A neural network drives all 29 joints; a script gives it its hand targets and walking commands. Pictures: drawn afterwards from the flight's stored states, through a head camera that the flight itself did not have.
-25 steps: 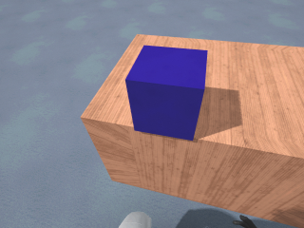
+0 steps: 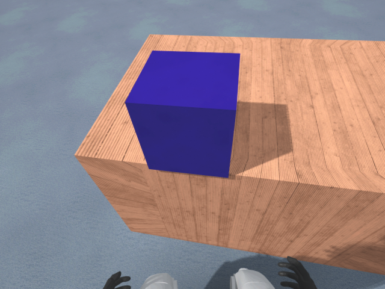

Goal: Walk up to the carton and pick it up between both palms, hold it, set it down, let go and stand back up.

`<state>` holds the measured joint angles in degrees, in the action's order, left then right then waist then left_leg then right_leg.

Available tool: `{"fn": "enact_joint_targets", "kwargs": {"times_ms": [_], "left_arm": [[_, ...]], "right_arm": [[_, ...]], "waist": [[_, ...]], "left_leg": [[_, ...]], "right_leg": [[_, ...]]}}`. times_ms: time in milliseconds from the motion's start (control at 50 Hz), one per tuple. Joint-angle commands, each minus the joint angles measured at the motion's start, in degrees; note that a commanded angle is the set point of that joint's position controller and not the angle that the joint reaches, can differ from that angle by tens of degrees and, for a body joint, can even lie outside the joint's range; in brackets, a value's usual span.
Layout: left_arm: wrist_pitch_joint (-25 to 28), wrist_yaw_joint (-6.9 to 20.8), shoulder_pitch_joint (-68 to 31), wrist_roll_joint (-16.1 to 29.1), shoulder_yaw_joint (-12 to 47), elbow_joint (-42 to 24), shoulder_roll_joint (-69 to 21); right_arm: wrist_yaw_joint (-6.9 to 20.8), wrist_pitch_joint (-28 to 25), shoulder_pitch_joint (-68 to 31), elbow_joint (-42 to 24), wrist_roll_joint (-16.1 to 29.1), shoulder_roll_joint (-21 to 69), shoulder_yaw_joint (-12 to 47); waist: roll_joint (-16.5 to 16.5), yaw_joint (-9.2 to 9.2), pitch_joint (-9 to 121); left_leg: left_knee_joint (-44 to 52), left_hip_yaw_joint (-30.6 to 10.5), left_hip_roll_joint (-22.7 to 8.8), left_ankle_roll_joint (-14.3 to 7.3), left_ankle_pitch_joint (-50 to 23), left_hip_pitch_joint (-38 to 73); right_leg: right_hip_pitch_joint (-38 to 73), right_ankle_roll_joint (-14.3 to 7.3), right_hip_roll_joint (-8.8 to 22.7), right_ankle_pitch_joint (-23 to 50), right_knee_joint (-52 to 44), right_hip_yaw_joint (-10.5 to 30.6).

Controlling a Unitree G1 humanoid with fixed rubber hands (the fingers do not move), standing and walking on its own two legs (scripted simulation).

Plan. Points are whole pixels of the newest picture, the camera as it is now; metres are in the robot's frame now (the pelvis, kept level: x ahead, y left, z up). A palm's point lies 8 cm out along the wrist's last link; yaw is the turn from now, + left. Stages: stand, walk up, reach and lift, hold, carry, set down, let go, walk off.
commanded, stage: walk up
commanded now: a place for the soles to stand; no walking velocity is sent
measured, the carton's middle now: (191, 115) +0.50 +0.04 +0.06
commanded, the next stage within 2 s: none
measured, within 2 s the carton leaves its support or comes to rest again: neither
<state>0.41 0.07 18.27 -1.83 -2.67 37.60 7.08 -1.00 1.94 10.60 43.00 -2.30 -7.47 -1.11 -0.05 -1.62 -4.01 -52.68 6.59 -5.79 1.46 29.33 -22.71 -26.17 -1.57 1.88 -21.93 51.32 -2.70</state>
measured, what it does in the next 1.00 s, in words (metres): steps on the spot: left foot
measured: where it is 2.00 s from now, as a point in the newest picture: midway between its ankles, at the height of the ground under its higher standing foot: outside the picture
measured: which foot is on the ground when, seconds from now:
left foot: up 0.00-0.28, down 0.30-1.00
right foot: down 0.00-1.00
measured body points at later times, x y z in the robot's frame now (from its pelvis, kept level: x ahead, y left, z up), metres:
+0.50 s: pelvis +0.02 +0.04 +0.02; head +0.05 +0.05 +0.47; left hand +0.15 +0.26 -0.10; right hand +0.14 -0.15 -0.11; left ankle +0.06 +0.14 -0.69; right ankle +0.06 -0.10 -0.69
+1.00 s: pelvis +0.04 +0.08 +0.03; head +0.06 +0.06 +0.47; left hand +0.17 +0.26 -0.10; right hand +0.12 -0.15 -0.11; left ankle +0.06 +0.14 -0.69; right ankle +0.06 -0.10 -0.69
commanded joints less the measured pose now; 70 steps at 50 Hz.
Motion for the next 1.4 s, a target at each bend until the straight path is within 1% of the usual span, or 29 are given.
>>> {"fn": "enact_joint_targets", "kwargs": {"times_ms": [0,20,40,80,120,180,220,240,260,280,300,320,340,360,380,400,480,500,600,680,720,800,840,960,980,1060,1140,1240,1380], "left_arm": [[2.01,-3.61,6.21,0.09,-4.37,-7.69,10.72],[2.25,-4.13,4.02,-0.31,-3.82,-7.91,10.16],[2.49,-4.28,1.78,-0.54,-3.71,-8.34,9.82],[2.93,-4.03,-0.18,-0.79,-3.03,-8.52,7.22],[3.34,-4.11,-0.66,-0.6,-2.81,-8.09,6.64],[3.31,-4.01,-2.32,-0.79,-2.94,-7.97,7.25],[2.81,-3.52,-4.75,-0.87,-2.84,-8.07,8.23],[2.3,-3.19,-7.19,-0.6,-2.83,-7.95,8.55],[1.81,-2.53,-8.42,-0.15,-2.19,-7.39,8.15],[1.61,-1.75,-6.11,0.21,-0.87,-6.52,5.04],[1.62,-1.3,-5.64,0.9,0.09,-6.93,2.19],[1.24,-1.83,-5.8,0.75,0.0,-6.76,3.06],[1.16,-1.92,-6.68,0.07,-0.12,-6.53,3.56],[1.43,-1.78,-7.22,0.32,0.16,-6.05,2.67],[1.52,-1.54,-6.08,0.4,0.42,-5.22,2.38],[1.72,-1.23,-5.63,0.4,0.13,-4.72,2.54],[2.32,-0.88,-7.05,0.44,-0.51,-4.29,5.01],[2.31,-0.86,-7.03,0.62,-0.65,-4.11,4.96],[2.07,-1.32,-7.01,0.14,-0.33,-3.2,4.47],[2.26,-1.68,-5.82,0.24,-0.22,-2.98,3.98],[2.28,-1.78,-6.17,0.11,0.04,-2.91,3.82],[2.2,-2.0,-5.87,0.01,-0.08,-2.54,4.37],[2.16,-2.12,-5.58,0.11,-0.04,-2.42,4.24],[1.71,-2.62,-6.53,-0.22,0.03,-2.28,3.94],[1.63,-2.64,-5.8,-0.2,0.35,-2.45,2.83],[1.56,-2.8,-5.9,-0.09,0.35,-2.22,3.46],[1.21,-2.78,-6.31,-0.34,0.15,-2.58,4.55],[0.8,-3.06,-6.53,-0.03,0.57,-2.82,3.46],[0.89,-3.02,-7.6,-0.01,0.41,-3.04,5.02]], "right_arm": [[0.66,-1.14,-8.01,-10.32,0.31,-3.58,-0.77],[0.52,-0.93,-7.43,-9.44,0.34,-3.08,-0.43],[0.44,-0.76,-6.44,-9.03,0.23,-2.85,-0.33],[0.42,-0.42,-6.0,-8.2,-0.33,-4.48,-0.79],[0.45,0.05,-6.96,-8.17,-0.15,-4.96,-0.67],[0.79,0.09,-6.75,-8.06,0.08,-3.77,-0.3],[1.02,-0.37,-4.65,-8.33,0.38,-2.92,0.06],[0.98,-0.68,-2.4,-7.8,0.3,-2.72,-0.24],[0.84,-1.43,1.39,-6.88,0.3,-2.66,-0.29],[0.87,-2.14,2.92,-6.31,-0.18,-5.45,-1.47],[0.55,-2.63,0.59,-7.23,-0.16,-8.99,-2.25],[0.22,-2.56,-2.61,-7.85,0.5,-10.61,-2.61],[0.26,-2.73,-4.49,-8.36,1.09,-8.75,-2.13],[0.08,-2.76,-5.46,-8.87,1.05,-7.92,-1.75],[0.04,-2.68,-5.66,-9.26,1.09,-7.84,-1.67],[0.3,-2.7,-6.23,-9.1,1.22,-7.59,-1.44],[1.19,-2.38,-5.36,-8.28,1.86,-5.27,-1.02],[1.31,-2.41,-4.79,-7.87,1.78,-5.47,-1.16],[1.71,-2.36,-4.18,-7.4,1.94,-5.63,-1.52],[1.68,-2.08,-4.98,-7.93,1.67,-5.93,-1.64],[1.93,-2.05,-5.05,-7.9,1.6,-6.42,-1.91],[2.14,-1.91,-4.67,-7.52,1.84,-6.7,-2.03],[2.1,-1.79,-3.81,-7.33,1.93,-7.03,-1.99],[1.8,-1.19,-3.33,-8.15,2.09,-7.87,-1.81],[1.91,-1.19,-2.88,-7.9,1.95,-8.71,-2.11],[1.79,-1.03,-1.26,-7.82,1.65,-9.22,-2.47],[2.02,-0.76,-0.34,-7.85,1.82,-9.13,-2.19],[1.99,-0.69,0.91,-7.99,1.79,-10.41,-2.45],[2.43,-0.38,2.22,-8.31,1.62,-10.76,-2.73]], "waist": [[7.09,-2.88,3.47],[7.75,-2.17,4.07],[10.05,-1.51,6.08],[10.48,-1.13,5.51],[9.13,-1.57,5.42],[9.7,-1.54,6.99],[10.2,-0.18,7.62],[8.85,1.52,8.37],[6.82,3.8,9.16],[-2.02,3.41,9.67],[-11.91,2.32,8.91],[-9.36,1.27,5.72],[-6.07,0.65,5.77],[-4.36,0.34,5.77],[-5.5,0.07,6.94],[-7.13,-0.57,6.33],[-2.15,0.85,7.35],[-0.11,0.84,8.59],[-1.73,1.46,7.31],[1.82,1.15,9.17],[0.71,1.23,7.66],[0.43,1.23,7.7],[0.28,1.4,7.79],[-0.19,1.66,6.34],[-1.55,1.29,6.46],[1.85,1.65,8.56],[2.47,1.99,7.66],[0.97,1.88,7.05],[4.99,2.35,6.73]], "left_leg": [[-15.05,-6.7,2.66,-0.22,6.26,-19.58],[-14.92,-7.93,1.29,-0.2,4.76,-19.12],[-14.76,-7.52,0.58,0.28,4.45,-16.65],[-14.51,-7.48,1.09,0.91,3.11,-14.58],[-12.11,-7.71,0.67,1.15,1.83,-14.38],[-5.37,-5.44,1.5,0.46,2.47,-10.09],[2.79,-3.93,2.12,-0.46,0.15,-4.34],[11.49,-2.92,3.14,-1.44,-4.41,1.84],[22.4,-3.35,3.43,-2.4,-13.91,9.1],[25.51,-9.35,1.24,-3.58,-19.43,15.41],[33.06,-25.33,-9.45,-7.97,-15.08,13.08],[34.44,-29.94,-12.52,-12.98,-14.04,4.62],[33.35,-26.68,-11.68,-13.12,-13.69,4.26],[31.27,-20.91,-9.81,-11.69,-18.24,6.46],[29.85,-16.83,-7.66,-9.55,-17.59,7.1],[29.33,-14.6,-5.53,-7.72,-18.34,5.14],[27.11,-8.24,-1.15,-4.8,-14.67,8.42],[26.63,-8.02,-1.29,-4.82,-16.12,9.61],[29.72,-6.99,-2.37,-5.63,-13.69,10.43],[29.7,-6.09,-2.71,-5.93,-13.13,11.54],[29.87,-4.93,-2.87,-5.95,-10.55,10.25],[29.92,-4.01,-2.84,-5.85,-12.17,11.57],[29.16,-3.36,-2.96,-6.06,-17.04,12.77],[30.27,-2.44,-4.46,-6.11,-16.01,10.82],[29.72,-1.68,-4.65,-6.42,-15.93,10.96],[27.38,-0.24,-4.07,-6.03,-21.35,13.83],[26.68,1.45,-3.22,-5.87,-17.65,12.78],[29.58,-0.43,-6.1,-6.78,-13.81,12.15],[26.9,0.92,-3.97,-6.31,-11.62,10.86]], "right_leg": [[16.05,-9.8,19.89,-1.01,-33.3,38.56],[15.23,-9.06,19.68,1.32,-32.17,34.72],[13.9,-9.9,19.36,0.06,-31.84,32.23],[11.74,-9.46,17.06,2.44,-31.22,28.3],[11.38,-9.76,16.74,6.9,-29.82,27.27],[10.44,-9.3,15.26,7.44,-28.66,23.17],[7.85,-8.23,14.01,6.84,-27.41,20.93],[5.31,-6.9,12.66,8.61,-24.42,17.92],[2.91,-4.63,9.71,9.45,-19.99,14.0],[-1.67,-1.35,6.39,9.8,-13.71,10.03],[-5.46,2.54,-0.36,-1.43,-5.94,3.98],[-0.34,2.92,-2.68,-7.0,-4.73,3.99],[2.86,2.59,-1.93,-5.66,-6.77,4.37],[3.38,2.26,-1.8,-1.96,-10.28,4.08],[5.26,1.97,-1.26,1.52,-13.35,3.82],[7.91,1.79,-0.74,5.58,-16.3,4.55],[9.1,1.43,1.03,11.85,-19.82,8.93],[8.97,1.42,1.37,12.78,-20.33,9.17],[8.41,2.45,0.11,12.76,-19.74,8.51],[8.42,2.25,0.77,12.49,-20.03,9.91],[8.02,2.52,0.25,11.18,-20.16,9.6],[7.07,2.65,0.16,13.58,-19.0,9.59],[5.97,2.57,-0.25,15.92,-17.84,9.29],[5.61,2.89,-1.18,13.91,-15.86,7.21],[6.05,3.14,-0.86,14.5,-15.73,6.92],[5.42,2.64,-0.58,18.51,-15.03,7.89],[5.37,2.18,-0.62,18.9,-15.43,9.15],[4.34,2.77,-1.71,14.18,-13.39,7.01],[4.07,1.91,-1.28,15.69,-15.21,9.88]]}}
